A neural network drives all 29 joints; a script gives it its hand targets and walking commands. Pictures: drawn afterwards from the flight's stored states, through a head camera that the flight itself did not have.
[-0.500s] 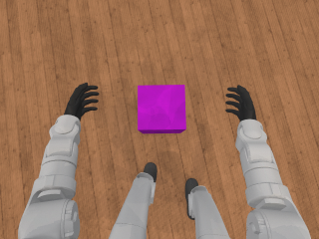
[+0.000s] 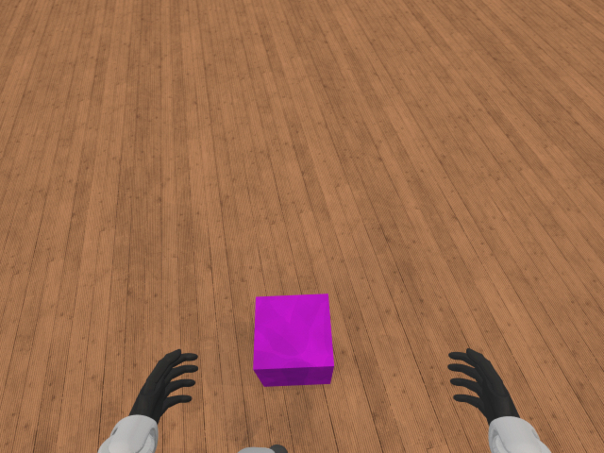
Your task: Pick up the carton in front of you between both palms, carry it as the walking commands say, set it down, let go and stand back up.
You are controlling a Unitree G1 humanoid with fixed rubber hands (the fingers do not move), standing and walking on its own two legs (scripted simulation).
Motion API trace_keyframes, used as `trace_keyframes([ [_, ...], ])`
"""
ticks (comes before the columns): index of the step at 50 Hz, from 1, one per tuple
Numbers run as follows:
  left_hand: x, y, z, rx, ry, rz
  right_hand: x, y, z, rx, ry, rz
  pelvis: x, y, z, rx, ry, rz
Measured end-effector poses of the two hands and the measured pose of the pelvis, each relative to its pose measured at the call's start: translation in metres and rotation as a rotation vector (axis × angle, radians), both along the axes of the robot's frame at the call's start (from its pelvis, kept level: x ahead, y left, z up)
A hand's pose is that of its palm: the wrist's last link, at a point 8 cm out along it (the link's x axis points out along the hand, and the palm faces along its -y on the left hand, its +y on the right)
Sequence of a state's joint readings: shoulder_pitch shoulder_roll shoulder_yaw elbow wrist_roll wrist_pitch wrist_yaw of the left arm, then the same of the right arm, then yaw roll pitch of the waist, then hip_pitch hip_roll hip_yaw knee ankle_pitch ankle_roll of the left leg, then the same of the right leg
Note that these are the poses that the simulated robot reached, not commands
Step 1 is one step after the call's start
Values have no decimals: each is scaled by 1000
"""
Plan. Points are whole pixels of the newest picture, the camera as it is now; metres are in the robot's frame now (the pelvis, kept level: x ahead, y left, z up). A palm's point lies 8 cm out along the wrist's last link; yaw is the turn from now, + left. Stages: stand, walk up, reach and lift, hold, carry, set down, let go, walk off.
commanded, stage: let go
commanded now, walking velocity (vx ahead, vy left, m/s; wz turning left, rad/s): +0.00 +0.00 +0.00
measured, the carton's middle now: (294, 342) +0.42 +0.08 -0.65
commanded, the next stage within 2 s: stand in 0.48 s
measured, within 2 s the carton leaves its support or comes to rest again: neither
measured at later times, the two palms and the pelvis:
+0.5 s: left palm (148, 407) +0.17 +0.23 -0.06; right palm (513, 430) +0.17 -0.24 -0.07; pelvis +0.01 -0.01 +0.00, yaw +0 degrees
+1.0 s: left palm out of the picture +0.09 +0.28 -0.12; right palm (488, 428) +0.17 -0.23 -0.13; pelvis +0.05 +0.01 -0.02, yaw +7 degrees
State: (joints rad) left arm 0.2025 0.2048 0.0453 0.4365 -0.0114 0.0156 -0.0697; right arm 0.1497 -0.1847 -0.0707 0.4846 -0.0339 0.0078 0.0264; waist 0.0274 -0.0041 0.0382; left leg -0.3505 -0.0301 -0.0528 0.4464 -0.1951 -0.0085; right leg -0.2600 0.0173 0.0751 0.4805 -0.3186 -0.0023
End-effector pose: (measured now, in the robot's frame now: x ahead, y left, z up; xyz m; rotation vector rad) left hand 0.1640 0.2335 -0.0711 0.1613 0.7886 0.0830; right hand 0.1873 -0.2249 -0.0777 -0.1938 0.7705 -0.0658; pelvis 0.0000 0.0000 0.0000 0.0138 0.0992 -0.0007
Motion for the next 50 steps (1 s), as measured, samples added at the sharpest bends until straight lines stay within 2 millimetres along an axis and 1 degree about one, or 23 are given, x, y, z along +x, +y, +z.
trace_keyframes([
  [5, -2, -9, 5, -1, 2, -10, -16, -15, 9, 1, 5, -9, 6, -8, 3, 8, -72, 0],
  [9, 3, -14, 6, -1, 2, -21, -21, -21, 14, 3, 10, -16, 8, -13, 3, 9, -113, -1],
  [13, 8, -16, 6, 0, 3, -28, -21, -23, 16, 6, 14, -17, 9, -14, 3, 9, -139, -4],
  [19, 8, -14, 6, 4, 9, -26, -17, -17, 16, 9, 16, -13, 10, -12, 2, 8, -157, -5],
  [24, 4, -3, 8, 41, 26, 2, -20, -11, 10, 6, 18, -29, 10, -7, 0, 5, -150, 3],
  [26, 2, 5, 5, 76, 2, 14, -25, -13, 4, -32, 30, -19, 12, -4, -2, 4, -125, 14],
  [30, -16, 27, -7, 137, 10, 55, -44, -23, -15, -92, 113, -7, 19, -1, -7, 6, -70, 37],
  [33, -31, 39, -17, 152, 54, 90, -51, -25, -26, -99, 166, 6, 27, 1, -10, 7, -43, 53],
  [36, -42, 46, -24, 160, 94, 122, -49, -24, -35, -100, 196, 18, 33, 3, -13, 6, -28, 67],
  [39, -50, 49, -29, 161, 121, 152, -43, -20, -41, -99, 212, 29, 39, 5, -16, 4, -22, 80],
  [46, -63, 47, -41, 145, 171, 198, -23, -9, -50, -94, 213, 56, 47, 7, -22, -3, -19, 104],
  [50, -72, 45, -47, 136, 202, 217, -16, -5, -51, -96, 212, 68, 48, 8, -23, -7, -22, 116],
])
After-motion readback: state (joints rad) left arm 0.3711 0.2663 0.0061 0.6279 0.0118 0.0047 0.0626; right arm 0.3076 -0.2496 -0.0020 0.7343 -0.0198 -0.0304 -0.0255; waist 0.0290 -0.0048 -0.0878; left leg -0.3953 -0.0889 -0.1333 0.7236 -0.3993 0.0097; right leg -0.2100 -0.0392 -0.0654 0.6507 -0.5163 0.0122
